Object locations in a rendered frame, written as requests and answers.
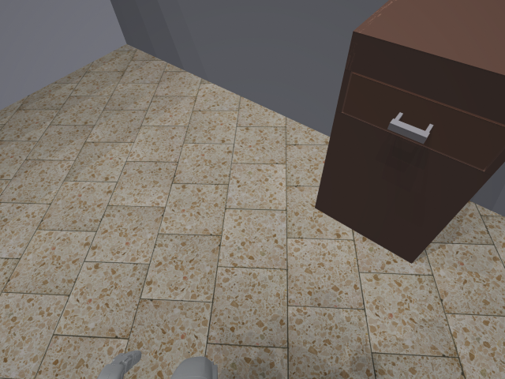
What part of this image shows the handle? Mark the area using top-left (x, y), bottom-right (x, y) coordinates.
top-left (387, 112), bottom-right (434, 144)

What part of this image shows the drawer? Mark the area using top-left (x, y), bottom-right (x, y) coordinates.
top-left (343, 72), bottom-right (505, 170)

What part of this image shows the left robot hand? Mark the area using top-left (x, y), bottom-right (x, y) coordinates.
top-left (97, 351), bottom-right (142, 379)

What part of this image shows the left robot thigh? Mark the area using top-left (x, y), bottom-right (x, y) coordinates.
top-left (171, 357), bottom-right (218, 379)

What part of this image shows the cabinet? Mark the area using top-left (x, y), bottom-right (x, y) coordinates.
top-left (315, 0), bottom-right (505, 264)

